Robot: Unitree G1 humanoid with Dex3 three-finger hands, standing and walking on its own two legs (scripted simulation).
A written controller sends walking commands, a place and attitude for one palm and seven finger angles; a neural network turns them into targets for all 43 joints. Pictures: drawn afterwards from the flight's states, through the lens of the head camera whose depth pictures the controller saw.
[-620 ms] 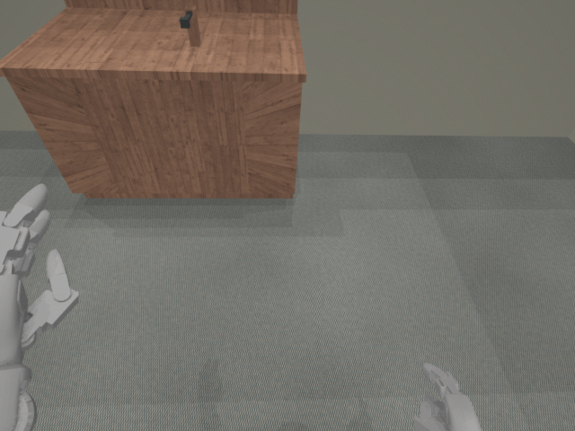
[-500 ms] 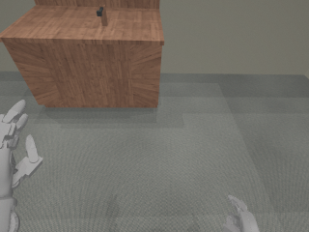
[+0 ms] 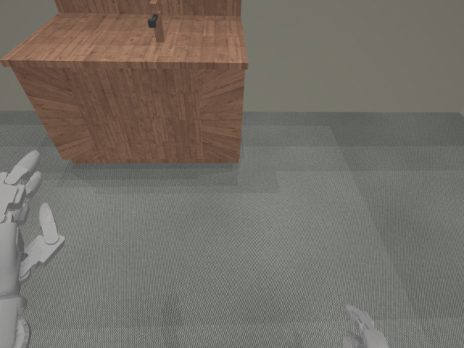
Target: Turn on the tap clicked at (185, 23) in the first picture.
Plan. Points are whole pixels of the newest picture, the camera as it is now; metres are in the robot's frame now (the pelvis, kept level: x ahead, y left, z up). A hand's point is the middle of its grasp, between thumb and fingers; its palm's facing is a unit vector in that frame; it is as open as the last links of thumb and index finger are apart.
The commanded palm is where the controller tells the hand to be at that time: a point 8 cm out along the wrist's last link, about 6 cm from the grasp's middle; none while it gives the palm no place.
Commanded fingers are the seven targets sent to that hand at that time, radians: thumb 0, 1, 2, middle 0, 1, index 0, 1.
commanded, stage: walk to a spot facing it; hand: left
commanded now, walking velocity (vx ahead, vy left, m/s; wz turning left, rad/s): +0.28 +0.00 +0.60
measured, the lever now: (152, 23) +1.32 +0.42 +0.05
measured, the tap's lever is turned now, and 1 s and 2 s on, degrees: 0 0 0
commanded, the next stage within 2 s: none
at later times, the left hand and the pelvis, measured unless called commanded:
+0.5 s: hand (39, 216) +0.24 +0.27 +0.17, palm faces +0.51 -0.74 -0.44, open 7.5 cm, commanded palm +0.17 +0.31 +0.18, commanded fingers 0.00 0.90 0.90 -0.20 -0.30 -0.20 -0.30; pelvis +0.08 +0.00 +0.00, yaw +13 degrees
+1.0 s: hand (43, 175) +0.30 +0.29 +0.18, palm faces +0.75 -0.45 -0.49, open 7.5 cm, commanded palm +0.23 +0.31 +0.18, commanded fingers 0.00 0.90 0.90 -0.20 -0.30 -0.20 -0.30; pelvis +0.23 -0.02 +0.00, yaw +30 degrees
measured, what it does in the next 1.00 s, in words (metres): walks ahead, turning left: right foot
